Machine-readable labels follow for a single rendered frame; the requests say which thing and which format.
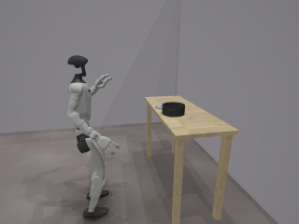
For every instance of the robot right hand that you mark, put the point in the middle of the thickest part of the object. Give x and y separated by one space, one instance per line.
104 142

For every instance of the pot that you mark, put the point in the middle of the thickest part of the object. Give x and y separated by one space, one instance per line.
173 109

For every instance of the robot right upper arm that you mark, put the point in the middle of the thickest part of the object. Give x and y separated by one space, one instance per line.
76 90

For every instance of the robot left hand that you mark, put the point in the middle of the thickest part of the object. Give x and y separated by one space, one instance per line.
99 84

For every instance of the table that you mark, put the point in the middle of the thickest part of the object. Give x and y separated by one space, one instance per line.
195 123

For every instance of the robot head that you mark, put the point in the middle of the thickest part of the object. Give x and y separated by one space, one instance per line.
79 62

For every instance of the robot right forearm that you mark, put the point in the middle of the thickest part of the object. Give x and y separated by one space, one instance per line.
83 126

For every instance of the robot left forearm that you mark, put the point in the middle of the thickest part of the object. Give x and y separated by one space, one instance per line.
93 90

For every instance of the robot right foot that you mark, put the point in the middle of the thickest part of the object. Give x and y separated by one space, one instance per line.
98 211

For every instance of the lid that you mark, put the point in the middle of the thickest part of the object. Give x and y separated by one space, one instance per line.
160 106

